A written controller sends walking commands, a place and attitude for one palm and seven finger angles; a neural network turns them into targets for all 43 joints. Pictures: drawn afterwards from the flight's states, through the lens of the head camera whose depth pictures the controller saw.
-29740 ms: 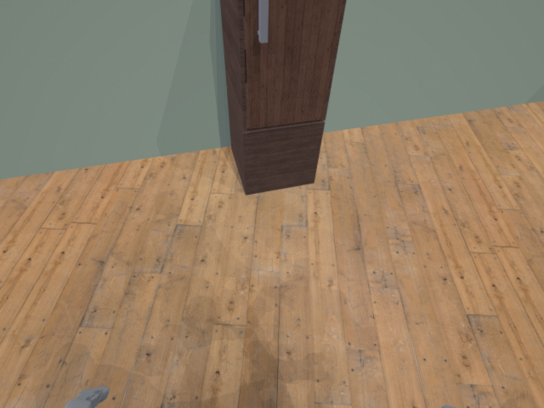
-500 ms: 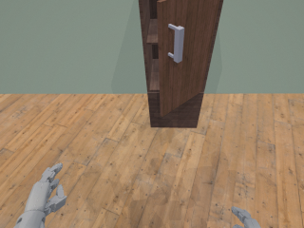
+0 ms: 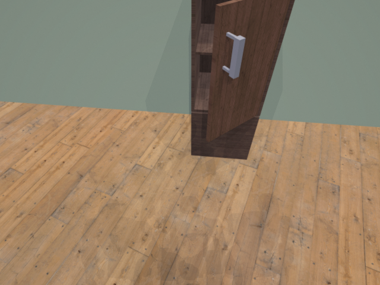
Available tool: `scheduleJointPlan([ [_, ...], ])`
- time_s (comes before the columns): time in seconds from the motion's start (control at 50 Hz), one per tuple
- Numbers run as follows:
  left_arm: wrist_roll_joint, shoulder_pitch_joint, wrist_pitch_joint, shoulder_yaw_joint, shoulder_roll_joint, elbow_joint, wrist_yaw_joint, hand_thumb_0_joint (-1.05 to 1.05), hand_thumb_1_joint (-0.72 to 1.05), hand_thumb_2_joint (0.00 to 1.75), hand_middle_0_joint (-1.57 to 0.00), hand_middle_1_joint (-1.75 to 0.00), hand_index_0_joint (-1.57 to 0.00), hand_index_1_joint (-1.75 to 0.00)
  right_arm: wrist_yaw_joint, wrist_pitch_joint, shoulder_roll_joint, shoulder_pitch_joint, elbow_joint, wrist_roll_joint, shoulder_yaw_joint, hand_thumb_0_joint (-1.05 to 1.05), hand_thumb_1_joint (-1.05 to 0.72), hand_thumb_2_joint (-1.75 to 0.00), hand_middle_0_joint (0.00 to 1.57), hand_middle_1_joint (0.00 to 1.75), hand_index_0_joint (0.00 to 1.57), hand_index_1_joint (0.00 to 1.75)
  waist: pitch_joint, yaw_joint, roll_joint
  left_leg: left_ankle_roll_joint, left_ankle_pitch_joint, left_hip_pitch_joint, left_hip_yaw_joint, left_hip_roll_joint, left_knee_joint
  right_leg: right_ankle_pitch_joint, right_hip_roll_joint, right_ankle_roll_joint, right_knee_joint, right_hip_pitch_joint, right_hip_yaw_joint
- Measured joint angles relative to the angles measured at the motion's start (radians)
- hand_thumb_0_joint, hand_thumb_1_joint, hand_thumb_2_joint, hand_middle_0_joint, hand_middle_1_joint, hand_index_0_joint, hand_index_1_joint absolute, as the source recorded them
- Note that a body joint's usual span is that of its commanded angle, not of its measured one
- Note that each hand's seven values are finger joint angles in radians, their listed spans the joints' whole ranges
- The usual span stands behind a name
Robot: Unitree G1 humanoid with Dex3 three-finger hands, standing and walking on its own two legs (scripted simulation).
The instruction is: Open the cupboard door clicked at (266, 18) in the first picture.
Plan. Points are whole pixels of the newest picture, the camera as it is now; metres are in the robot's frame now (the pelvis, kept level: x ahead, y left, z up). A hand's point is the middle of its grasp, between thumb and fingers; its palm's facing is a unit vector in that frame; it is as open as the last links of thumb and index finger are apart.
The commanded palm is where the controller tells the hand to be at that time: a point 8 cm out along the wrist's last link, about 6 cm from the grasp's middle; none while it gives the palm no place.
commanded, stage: let the arm hang, fingers relaxed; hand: left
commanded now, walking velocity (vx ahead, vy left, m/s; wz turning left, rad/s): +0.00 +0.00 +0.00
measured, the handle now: (231, 55) +0.79 -0.10 +0.09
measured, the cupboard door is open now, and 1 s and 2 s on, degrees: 41 41 41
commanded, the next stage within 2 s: look to check the result in 0.46 s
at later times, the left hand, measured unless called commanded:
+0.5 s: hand out of the picture +0.01 +0.19 -0.17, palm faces +0.01 -0.98 -0.21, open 7.4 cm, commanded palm none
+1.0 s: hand out of the picture +0.08 +0.23 -0.16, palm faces -0.01 -0.96 -0.29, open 7.4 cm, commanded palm none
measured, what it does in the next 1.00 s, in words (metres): stands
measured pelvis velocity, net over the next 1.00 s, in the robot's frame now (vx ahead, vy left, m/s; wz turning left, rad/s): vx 0.02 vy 0.00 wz -0.01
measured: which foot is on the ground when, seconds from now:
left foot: down 0.00-1.00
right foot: down 0.00-1.00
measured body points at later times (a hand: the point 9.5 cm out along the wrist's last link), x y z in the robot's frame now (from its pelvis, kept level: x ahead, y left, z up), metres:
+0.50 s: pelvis +0.00 +0.01 +0.00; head +0.01 +0.01 +0.45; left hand +0.01 +0.25 -0.16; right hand -0.02 -0.21 -0.16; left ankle +0.02 +0.11 -0.74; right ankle +0.02 -0.11 -0.74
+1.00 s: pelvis +0.02 +0.00 +0.00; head +0.04 +0.00 +0.45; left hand +0.08 +0.28 -0.14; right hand +0.08 -0.27 -0.15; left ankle +0.02 +0.11 -0.74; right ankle +0.02 -0.11 -0.74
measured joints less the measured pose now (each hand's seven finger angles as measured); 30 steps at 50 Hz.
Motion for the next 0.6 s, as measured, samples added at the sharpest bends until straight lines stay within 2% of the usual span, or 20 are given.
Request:
scheduleJointPlan([
  [0.3, 0.001, -0.013, -0.017, 0.006, -0.025, 0.032, 0.005, 0.00, 0.91, 0.90, -0.20, -0.30, -0.20, -0.30, 0.001, -0.016, 0.012, 0.066, 0.061, 0.002, -0.005, 0.01, -0.91, -0.90, 0.20, 0.30, 0.20, 0.30, -0.015, -0.014, -0.014, 0.020, 0.018, 0.000, 0.020, -0.024, -0.025, 0.004, -0.024, 0.019, 0.011, -0.020, 0.020],
  [0.6, 0.002, -0.035, -0.025, 0.009, -0.014, 0.044, 0.004, 0.00, 0.91, 0.90, -0.20, -0.30, -0.20, -0.30, 0.000, -0.027, -0.011, 0.019, 0.054, 0.005, -0.010, 0.00, -0.91, -0.90, 0.20, 0.30, 0.20, 0.30, -0.002, -0.012, -0.012, 0.022, 0.013, 0.014, 0.020, -0.029, -0.039, -0.005, -0.029, 0.023, 0.003, -0.009, 0.020],
])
